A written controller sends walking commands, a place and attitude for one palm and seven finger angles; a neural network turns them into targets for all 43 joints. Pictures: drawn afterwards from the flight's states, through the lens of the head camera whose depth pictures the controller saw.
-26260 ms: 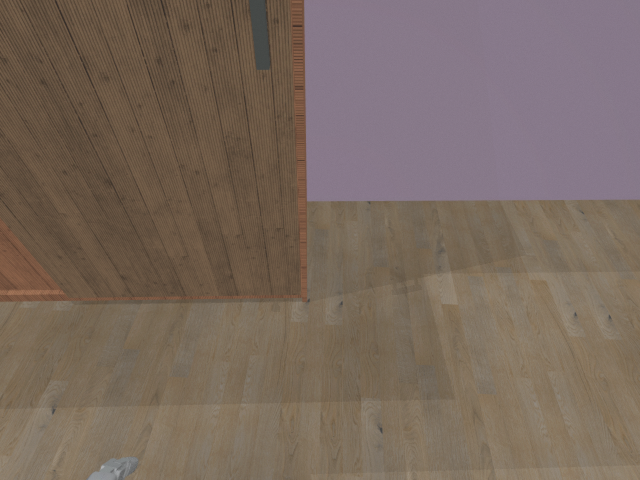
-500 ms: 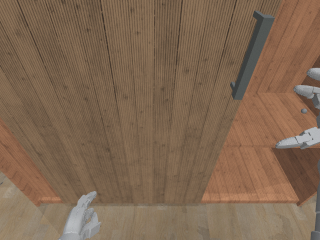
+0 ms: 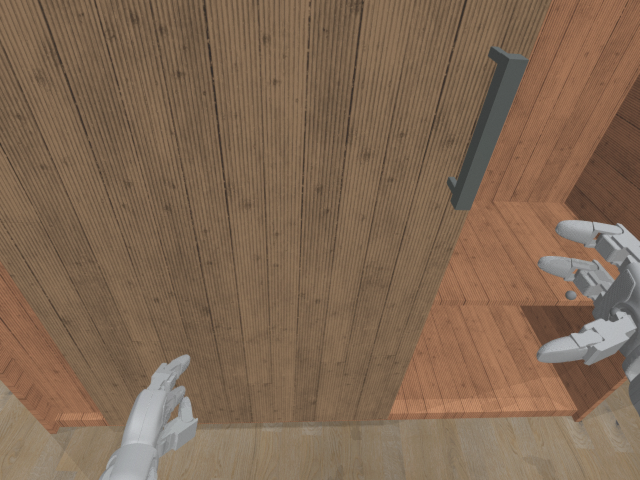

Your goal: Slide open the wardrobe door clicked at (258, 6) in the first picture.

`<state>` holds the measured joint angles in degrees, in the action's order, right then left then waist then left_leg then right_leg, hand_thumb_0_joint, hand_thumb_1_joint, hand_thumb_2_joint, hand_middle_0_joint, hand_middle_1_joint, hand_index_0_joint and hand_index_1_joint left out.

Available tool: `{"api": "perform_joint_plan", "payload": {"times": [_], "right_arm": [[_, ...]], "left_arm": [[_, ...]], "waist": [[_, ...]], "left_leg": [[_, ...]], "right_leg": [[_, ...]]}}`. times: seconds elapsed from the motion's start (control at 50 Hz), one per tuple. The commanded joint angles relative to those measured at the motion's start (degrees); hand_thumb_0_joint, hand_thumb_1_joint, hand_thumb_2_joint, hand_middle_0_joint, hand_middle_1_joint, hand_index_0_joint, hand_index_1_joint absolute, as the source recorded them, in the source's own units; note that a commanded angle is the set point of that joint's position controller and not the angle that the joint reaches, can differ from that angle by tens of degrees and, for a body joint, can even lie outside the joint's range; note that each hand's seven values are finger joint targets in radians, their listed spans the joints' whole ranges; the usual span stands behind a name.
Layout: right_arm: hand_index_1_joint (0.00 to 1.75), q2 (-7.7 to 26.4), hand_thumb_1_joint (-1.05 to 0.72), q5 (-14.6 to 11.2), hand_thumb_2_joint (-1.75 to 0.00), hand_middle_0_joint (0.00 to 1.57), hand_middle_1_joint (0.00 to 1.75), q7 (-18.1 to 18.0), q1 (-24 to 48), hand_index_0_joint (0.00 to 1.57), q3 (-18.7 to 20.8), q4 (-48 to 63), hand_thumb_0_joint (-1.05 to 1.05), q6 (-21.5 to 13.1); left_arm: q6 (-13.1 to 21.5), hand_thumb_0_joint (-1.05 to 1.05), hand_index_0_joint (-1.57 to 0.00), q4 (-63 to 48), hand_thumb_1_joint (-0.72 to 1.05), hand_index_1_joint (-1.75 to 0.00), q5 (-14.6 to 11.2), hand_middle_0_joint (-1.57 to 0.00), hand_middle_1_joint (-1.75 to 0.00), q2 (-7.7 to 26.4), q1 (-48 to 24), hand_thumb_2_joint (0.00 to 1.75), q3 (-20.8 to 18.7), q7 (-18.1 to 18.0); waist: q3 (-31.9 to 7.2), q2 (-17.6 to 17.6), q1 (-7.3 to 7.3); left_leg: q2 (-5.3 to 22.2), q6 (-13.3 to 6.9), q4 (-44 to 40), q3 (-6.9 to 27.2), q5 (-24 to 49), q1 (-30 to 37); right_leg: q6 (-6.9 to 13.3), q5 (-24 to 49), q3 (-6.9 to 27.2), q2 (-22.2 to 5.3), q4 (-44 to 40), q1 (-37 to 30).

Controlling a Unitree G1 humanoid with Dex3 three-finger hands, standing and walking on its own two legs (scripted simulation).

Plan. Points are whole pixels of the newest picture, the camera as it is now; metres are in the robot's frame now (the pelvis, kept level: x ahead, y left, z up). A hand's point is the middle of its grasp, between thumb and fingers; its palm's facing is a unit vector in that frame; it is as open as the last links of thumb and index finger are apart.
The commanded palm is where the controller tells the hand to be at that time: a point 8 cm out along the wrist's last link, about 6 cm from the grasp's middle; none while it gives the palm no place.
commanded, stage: draw the hand back to the body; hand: right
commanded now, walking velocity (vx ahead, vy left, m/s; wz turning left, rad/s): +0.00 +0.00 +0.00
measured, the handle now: (477, 133) +0.49 -0.22 +0.25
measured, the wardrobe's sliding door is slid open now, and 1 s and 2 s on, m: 0.64 0.64 0.64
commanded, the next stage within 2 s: step back with the hand held close in 1.04 s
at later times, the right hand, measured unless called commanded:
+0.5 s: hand (576, 315) +0.24 -0.26 +0.17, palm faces +0.43 +0.84 -0.33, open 10.5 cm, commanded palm +0.18 -0.30 +0.18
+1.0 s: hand (595, 338) +0.21 -0.28 +0.16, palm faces +0.47 +0.82 -0.33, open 7.5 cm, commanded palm +0.16 -0.31 +0.18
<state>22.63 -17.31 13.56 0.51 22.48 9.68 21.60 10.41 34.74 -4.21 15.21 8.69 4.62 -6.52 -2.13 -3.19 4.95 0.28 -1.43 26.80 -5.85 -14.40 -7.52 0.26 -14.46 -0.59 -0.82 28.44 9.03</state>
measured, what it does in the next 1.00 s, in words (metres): stands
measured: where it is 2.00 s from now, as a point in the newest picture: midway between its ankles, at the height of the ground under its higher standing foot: outside the picture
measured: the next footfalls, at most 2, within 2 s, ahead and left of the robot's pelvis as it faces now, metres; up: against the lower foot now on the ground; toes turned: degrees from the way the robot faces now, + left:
none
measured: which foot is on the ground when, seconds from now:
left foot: down 0.00-1.00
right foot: down 0.00-1.00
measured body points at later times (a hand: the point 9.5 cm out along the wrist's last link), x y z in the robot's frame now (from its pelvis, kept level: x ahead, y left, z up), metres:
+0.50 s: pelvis +0.02 -0.01 +0.00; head -0.01 +0.01 +0.45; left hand +0.19 +0.22 -0.09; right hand +0.21 -0.30 +0.19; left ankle +0.01 +0.10 -0.74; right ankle +0.02 -0.12 -0.74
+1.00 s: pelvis +0.02 -0.01 +0.00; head -0.01 +0.00 +0.45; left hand +0.22 +0.20 -0.07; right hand +0.18 -0.32 +0.18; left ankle +0.01 +0.10 -0.74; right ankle +0.02 -0.12 -0.74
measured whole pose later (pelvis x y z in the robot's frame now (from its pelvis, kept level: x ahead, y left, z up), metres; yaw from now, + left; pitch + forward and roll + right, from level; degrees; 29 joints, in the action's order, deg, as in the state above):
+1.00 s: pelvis +0.02 -0.01 +0.00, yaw +1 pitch -5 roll +0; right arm 18.9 -4.8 -6.2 -24.2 18.9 21.8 -3.1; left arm 7.0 36.9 0.8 11.8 10.0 2.1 -4.9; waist 0.1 -2.6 4.9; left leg 1.0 -0.3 23.0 -4.4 -13.9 -4.4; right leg 1.1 -14.3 -1.9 0.1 24.1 5.2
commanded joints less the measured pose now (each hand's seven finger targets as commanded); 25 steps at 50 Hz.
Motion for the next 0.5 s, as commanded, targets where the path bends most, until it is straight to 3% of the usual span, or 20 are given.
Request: {"api": "perform_joint_plan", "payload": {"times": [0.0,0.02,0.08,0.1,0.12,0.18,0.22,0.32,0.42,0.48], "right_arm": [[0.98,11.3,0.26,6.7,-0.34,0.24,0.98,-14.1,7.6,0.24,4.2,15.1,0.0,-17.6],[0.96,13.2,0.22,7.6,-0.36,0.24,0.96,-15.6,6.3,0.24,6.0,17.3,0.0,-19.5],[0.89,11.0,0.12,9.1,-0.41,0.24,0.89,-17.8,3.9,0.24,4.5,19.2,0.0,-24.2],[0.87,9.8,0.08,9.6,-0.43,0.23,0.87,-18.3,3.1,0.23,3.4,18.8,0.0,-25.2],[0.85,9.1,0.04,9.8,-0.44,0.23,0.85,-18.6,1.0,0.23,2.8,18.0,0.0,-25.9],[0.79,8.6,-0.07,11.0,-0.5,0.23,0.79,-19.6,0.2,0.23,1.6,18.6,0.0,-27.7],[0.75,8.2,-0.14,11.2,-0.53,0.23,0.75,-19.9,-2.6,0.23,1.3,17.7,0.0,-28.4],[0.64,9.7,-0.32,11.9,-0.62,0.22,0.64,-20.1,-7.2,0.22,3.4,19.8,0.0,-30.0],[0.53,9.2,-0.5,12.3,-0.71,0.21,0.53,-19.9,-14.5,0.21,4.1,21.9,0.0,-30.7],[0.47,8.2,-0.61,12.3,-0.76,0.21,0.47,-19.7,-17.9,0.21,3.6,22.4,0.0,-30.6]], "left_arm": [[4.7,0.0,-0.2,-7.1,0.9,-0.3,3.1,-0.2,-0.3,4.7,-7.3,0.9,-2.8,1.2],[4.2,0.0,-0.2,-6.6,0.9,-0.3,3.2,-0.2,-0.3,5.0,-7.0,0.9,-3.5,1.5],[3.5,0.0,-0.2,-6.2,0.9,-0.3,3.5,-0.2,-0.3,4.0,-6.5,0.9,-3.7,1.7],[3.3,0.0,-0.2,-5.9,0.9,-0.3,3.6,-0.2,-0.3,3.9,-6.2,0.9,-3.8,1.7],[3.3,0.0,-0.2,-5.6,0.9,-0.3,3.6,-0.2,-0.3,4.2,-6.1,0.9,-4.1,1.7],[2.8,0.0,-0.2,-5.5,0.9,-0.3,3.7,-0.2,-0.3,4.3,-6.2,0.9,-4.4,1.4],[2.6,0.0,-0.2,-5.3,0.9,-0.3,3.8,-0.2,-0.3,4.5,-6.4,0.9,-4.7,1.4],[1.9,0.0,-0.2,-5.3,0.9,-0.3,4.2,-0.2,-0.3,4.4,-6.8,0.9,-5.2,1.1],[1.6,0.0,-0.2,-5.6,0.9,-0.3,4.4,-0.2,-0.3,4.0,-6.4,0.9,-5.5,1.6],[0.9,0.0,-0.2,-6.0,0.9,-0.3,4.4,-0.2,-0.3,3.7,-5.9,0.9,-5.6,1.9]], "waist": [[-0.5,3.2,-1.12],[-3.1,2.3,-0.55],[-5.5,-4.4,-0.91],[-5.6,-4.7,-1.14],[-4.8,-2.6,-1.21],[-3.6,-1.7,-1.58],[-2.6,2.4,-1.31],[-4.1,2.0,-0.48],[-4.3,-1.5,0.04],[-2.6,-0.2,-0.2]], "left_leg": [[0.8,0.8,-6.9,4.1,2.0,-4.3],[0.9,0.7,-7.4,4.6,2.9,-2.3],[1.2,0.5,-6.2,4.9,3.9,-0.4],[1.1,0.4,-6.0,4.7,4.1,-0.2],[0.8,0.5,-6.7,4.7,4.2,-0.2],[0.7,0.6,-6.8,4.5,3.5,-0.6],[0.5,0.7,-7.2,4.2,3.6,-0.2],[0.6,0.7,-6.8,4.1,6.8,1.8],[0.7,0.5,-5.9,3.8,12.1,3.5],[0.6,0.6,-5.6,3.7,13.7,3.2]], "right_leg": [[1.1,2.8,1.7,1.2,-4.9,1.8],[1.2,3.5,1.2,1.1,-5.0,1.0],[1.1,3.4,0.3,1.2,-5.6,-0.8],[1.1,3.4,0.3,1.2,-6.1,-1.3],[1.2,3.6,0.3,0.9,-6.1,-1.0],[1.4,3.5,0.5,0.7,-7.1,-1.6],[1.6,4.1,0.9,0.5,-7.5,-1.2],[1.8,7.3,0.7,0.6,-7.6,-2.2],[1.3,12.4,0.3,0.5,-7.2,-2.6],[1.2,14.1,0.1,0.3,-7.0,-2.1]]}}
